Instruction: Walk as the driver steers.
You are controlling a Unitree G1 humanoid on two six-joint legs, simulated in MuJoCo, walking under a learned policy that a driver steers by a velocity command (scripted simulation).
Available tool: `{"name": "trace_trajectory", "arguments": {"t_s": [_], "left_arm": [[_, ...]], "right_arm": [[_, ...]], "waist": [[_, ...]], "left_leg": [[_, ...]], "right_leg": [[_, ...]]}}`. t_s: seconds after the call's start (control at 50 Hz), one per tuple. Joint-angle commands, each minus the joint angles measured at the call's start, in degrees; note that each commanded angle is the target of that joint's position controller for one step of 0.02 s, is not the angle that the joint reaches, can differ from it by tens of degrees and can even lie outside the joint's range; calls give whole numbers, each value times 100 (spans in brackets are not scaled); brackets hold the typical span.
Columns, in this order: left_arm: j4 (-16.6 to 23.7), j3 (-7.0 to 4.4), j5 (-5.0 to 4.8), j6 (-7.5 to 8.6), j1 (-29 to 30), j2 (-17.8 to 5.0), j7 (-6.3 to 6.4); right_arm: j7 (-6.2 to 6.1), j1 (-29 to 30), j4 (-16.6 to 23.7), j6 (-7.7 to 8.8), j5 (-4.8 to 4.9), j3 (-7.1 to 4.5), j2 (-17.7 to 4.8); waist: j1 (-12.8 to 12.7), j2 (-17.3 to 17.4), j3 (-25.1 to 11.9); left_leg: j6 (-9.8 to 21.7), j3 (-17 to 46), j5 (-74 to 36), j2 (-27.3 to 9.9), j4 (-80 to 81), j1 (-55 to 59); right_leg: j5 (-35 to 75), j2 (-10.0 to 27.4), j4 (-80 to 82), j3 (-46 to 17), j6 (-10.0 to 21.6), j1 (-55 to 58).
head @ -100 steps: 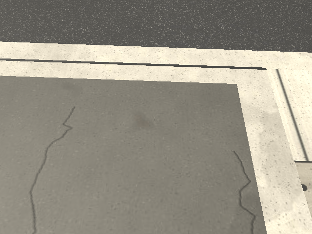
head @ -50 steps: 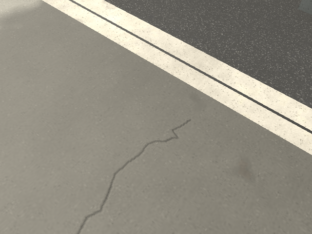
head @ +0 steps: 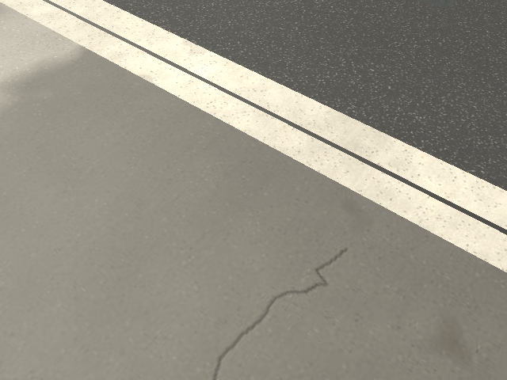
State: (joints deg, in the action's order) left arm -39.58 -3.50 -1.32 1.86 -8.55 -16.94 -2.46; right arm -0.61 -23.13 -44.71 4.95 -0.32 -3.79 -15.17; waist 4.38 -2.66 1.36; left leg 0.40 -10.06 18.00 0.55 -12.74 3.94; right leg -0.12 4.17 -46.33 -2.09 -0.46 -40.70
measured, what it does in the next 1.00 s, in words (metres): walks ahead: right foot, then left foot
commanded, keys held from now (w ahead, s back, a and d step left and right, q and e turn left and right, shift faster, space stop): w+e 0.28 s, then w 0.06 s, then w+q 0.66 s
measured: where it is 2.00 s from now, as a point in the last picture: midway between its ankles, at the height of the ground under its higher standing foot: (235, 178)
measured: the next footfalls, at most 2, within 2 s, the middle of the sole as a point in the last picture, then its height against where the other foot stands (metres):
right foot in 0.14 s outside the picture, level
left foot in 0.68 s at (232, 333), level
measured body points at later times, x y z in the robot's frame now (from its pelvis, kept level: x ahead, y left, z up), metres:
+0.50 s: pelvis +0.28 -0.06 +0.01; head +0.31 -0.07 +0.46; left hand +0.43 +0.20 -0.10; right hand +0.41 -0.35 -0.09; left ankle +0.51 +0.08 -0.67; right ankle +0.22 -0.12 -0.74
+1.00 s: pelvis +0.59 -0.05 +0.01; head +0.63 -0.03 +0.46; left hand +0.79 +0.21 -0.08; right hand +0.67 -0.33 -0.10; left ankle +0.57 +0.03 -0.74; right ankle +0.75 -0.23 -0.68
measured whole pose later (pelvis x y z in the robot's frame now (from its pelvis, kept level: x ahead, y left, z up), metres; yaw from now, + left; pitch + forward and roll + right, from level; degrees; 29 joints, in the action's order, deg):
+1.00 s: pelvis +0.59 -0.05 +0.01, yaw +2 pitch +2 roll +0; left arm -38.1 -1.5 1.0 5.1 -5.4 -17.2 -0.3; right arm 0.0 -19.4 -40.0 2.8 0.9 -2.7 -16.6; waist 3.1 -1.5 2.4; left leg 5.0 7.2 11.2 6.9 -19.7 -9.5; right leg -4.9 4.1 -42.6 -6.2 -4.0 -37.3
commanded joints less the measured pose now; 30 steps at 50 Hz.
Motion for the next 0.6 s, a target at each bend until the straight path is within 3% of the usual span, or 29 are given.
{"name": "trace_trajectory", "arguments": {"t_s": [0.02,0.06,0.1,0.12,0.14,0.16,0.18,0.2,0.22,0.24,0.26,0.28,0.32,0.36,0.44,0.48,0.52,0.6], "left_arm": [[673,66,-15,107,869,-76,-141],[796,28,-19,111,974,-189,-205],[802,-100,-5,70,600,-447,-204],[667,-231,-22,40,-83,-689,-176],[462,-412,-36,-6,-1007,-998,-86],[325,-520,-57,-90,-1592,-1442,60],[529,-511,-46,-3,-1290,-1775,45],[566,-385,-9,54,-1358,-1252,14],[489,-323,22,117,-1175,-1062,18],[512,-281,16,162,-806,-960,19],[570,-235,50,182,-479,-788,38],[649,-208,129,190,-300,-742,65],[578,-183,117,232,-220,-663,103],[393,-166,104,274,-384,-692,150],[144,-117,112,279,-628,-706,205],[12,-118,105,295,-829,-805,201],[-125,-129,105,295,-990,-884,189],[-361,-166,98,188,-1171,-944,221]], "right_arm": [[-43,189,246,39,79,-246,-999],[-49,164,166,-32,115,-272,-1113],[-92,184,157,-121,143,-327,-1339],[-112,219,174,-172,149,-340,-1411],[-136,272,229,-173,180,-312,-1386],[-123,3,366,-109,-15,-144,-887],[-36,-355,676,71,-10,55,-425],[41,429,771,252,175,-79,-1050],[65,850,945,322,318,-76,-1069],[18,911,926,347,217,-45,-960],[-18,865,870,316,72,-80,-987],[-7,734,833,245,27,-99,-1001],[4,541,721,112,-31,-75,-890],[-1,708,737,37,-62,-19,-736],[62,1478,831,66,21,88,-538],[130,1870,903,102,95,127,-480],[202,2114,994,123,157,122,-530],[371,2368,1200,133,166,114,-566]], "waist": [[10,565,671],[-83,619,557],[-403,885,53],[-799,929,-378],[-1316,784,-858],[-1282,-311,-1382],[-723,-1284,-2357],[-1194,-368,-2289],[-1093,-191,-1375],[-762,390,-760],[-539,375,-539],[-360,181,-436],[-245,105,-380],[-296,99,-253],[-673,-45,-54],[-889,-43,57],[-1009,-22,183],[-1016,9,301]], "left_leg": [[734,264,-2334,-1607,499,-396],[646,72,-3550,-1670,103,-49],[539,-80,-5795,-1668,-849,232],[463,-147,-6383,-1601,-1796,123],[280,-262,-5988,-1403,-3090,-629],[49,-158,-2058,-980,-4990,-2294],[-221,888,1636,221,-6910,-4247],[-114,1762,1287,-71,-7076,-4774],[-7,1644,804,-270,-6756,-4980],[0,1596,395,-530,-6218,-4768],[-39,1597,176,-695,-5766,-4398],[-82,1614,20,-779,-5634,-4050],[-248,1455,-165,-841,-5288,-3813],[-400,1310,-625,-849,-4778,-3883],[-356,1151,-2302,-786,-3169,-3860],[-261,1065,-2835,-670,-2568,-3759],[-138,1097,-2844,-615,-2240,-3954],[197,1128,-1866,-418,-1894,-4502]], "right_leg": [[136,17,669,280,193,1],[-244,-165,929,517,411,259],[-837,-587,913,857,675,1056],[-961,-825,994,940,842,1950],[-665,-953,1328,789,1075,3472],[-472,102,1304,-882,1415,5258],[-1950,1469,2347,-4442,2650,6656],[-2383,1415,2942,-4424,2320,6436],[-2137,1229,3025,-3610,2067,5648],[-1424,969,3043,-2955,1889,4653],[-795,741,3074,-2458,1794,3976],[-394,597,3199,-2219,1783,3482],[253,513,3371,-1798,1825,2993],[764,417,3476,-1301,1774,2750],[613,135,3531,-550,1370,2832],[159,263,3625,-501,1295,2995],[39,510,3623,-552,1293,3449],[928,917,3236,-441,1187,4591]]}}
Velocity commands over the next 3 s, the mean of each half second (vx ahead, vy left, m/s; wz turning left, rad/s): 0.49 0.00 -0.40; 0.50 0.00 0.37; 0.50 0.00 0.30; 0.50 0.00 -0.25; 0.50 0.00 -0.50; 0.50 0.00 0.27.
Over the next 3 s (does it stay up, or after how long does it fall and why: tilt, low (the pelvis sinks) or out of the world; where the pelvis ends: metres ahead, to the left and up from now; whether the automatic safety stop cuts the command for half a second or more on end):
stays up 1.72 -0.08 -0.03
